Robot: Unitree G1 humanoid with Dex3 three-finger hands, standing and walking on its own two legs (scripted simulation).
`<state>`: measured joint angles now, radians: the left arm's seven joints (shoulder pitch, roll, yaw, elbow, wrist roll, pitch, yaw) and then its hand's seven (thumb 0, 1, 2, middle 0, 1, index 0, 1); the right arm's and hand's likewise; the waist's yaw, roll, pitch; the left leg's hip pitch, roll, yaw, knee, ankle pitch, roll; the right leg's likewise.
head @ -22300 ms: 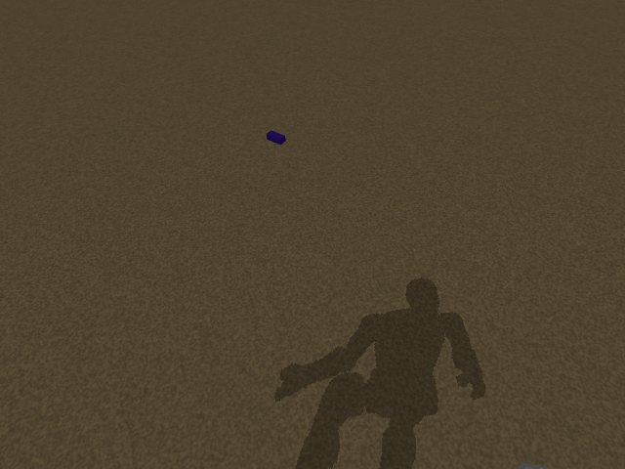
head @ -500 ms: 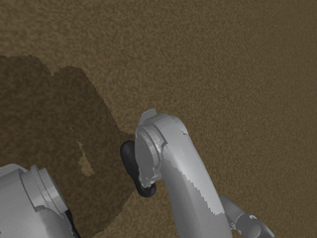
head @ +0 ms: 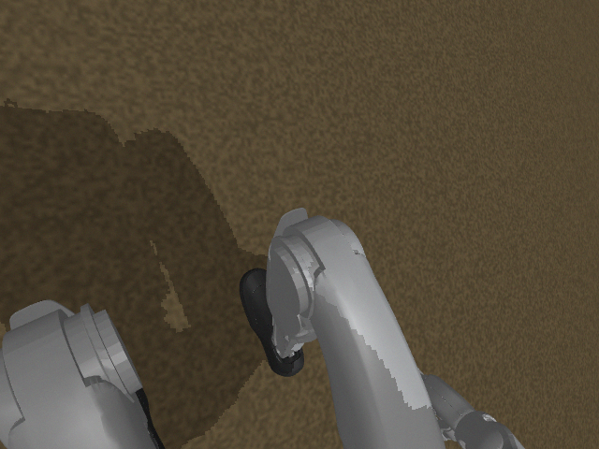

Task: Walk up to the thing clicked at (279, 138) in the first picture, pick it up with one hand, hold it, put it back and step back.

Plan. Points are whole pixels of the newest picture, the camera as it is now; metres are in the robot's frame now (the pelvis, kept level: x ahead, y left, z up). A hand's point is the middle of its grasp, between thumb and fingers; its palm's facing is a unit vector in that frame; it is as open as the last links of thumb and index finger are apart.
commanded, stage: settle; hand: left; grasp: from above
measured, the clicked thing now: out of the picture +0.48 +0.41 -0.27
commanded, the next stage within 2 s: lift in 0.50 s
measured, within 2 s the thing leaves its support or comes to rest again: neither
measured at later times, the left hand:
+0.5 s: hand out of the picture +0.45 +0.40 -0.13, palm faces -0.43 -0.10 -0.90, open 7.0 cm
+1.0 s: hand out of the picture +0.42 +0.39 -0.06, palm faces -0.45 -0.16 -0.88, open 6.9 cm
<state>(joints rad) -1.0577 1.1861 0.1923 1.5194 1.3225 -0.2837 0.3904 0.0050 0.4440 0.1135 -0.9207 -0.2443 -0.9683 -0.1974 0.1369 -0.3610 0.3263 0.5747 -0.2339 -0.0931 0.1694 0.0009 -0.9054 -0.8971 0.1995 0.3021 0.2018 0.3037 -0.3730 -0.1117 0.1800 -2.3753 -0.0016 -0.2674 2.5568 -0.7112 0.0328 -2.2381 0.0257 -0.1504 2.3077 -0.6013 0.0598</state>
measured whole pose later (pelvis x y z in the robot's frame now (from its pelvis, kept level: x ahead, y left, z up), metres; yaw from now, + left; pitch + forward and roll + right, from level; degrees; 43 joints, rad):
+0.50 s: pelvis -0.01 -0.01 +0.02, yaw +5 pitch +32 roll -15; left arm -1.06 0.99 0.09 1.30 1.27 -0.26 0.17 0.01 0.47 0.02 -0.96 -0.18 -1.02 -0.12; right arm 0.15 -0.35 0.18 0.55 -0.14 0.02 0.14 0.00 -0.90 -0.89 0.20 0.30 0.20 0.30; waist -0.30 -0.02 0.04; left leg -2.36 -0.03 -0.19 2.43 -0.65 0.03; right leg -2.24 -0.02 -0.09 2.25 -0.60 0.05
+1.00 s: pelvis -0.01 -0.01 +0.07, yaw +8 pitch +36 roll -12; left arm -0.89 0.87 0.12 1.06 1.13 -0.24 0.02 0.01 0.49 0.00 -0.96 -0.16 -1.02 -0.10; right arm 0.21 -0.32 0.09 0.59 -0.08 0.11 0.10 0.00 -0.91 -0.90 0.20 0.30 0.20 0.30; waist -0.23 0.04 -0.04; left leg -2.27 -0.03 -0.13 2.28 -0.64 0.03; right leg -2.17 -0.04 -0.06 2.14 -0.60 0.04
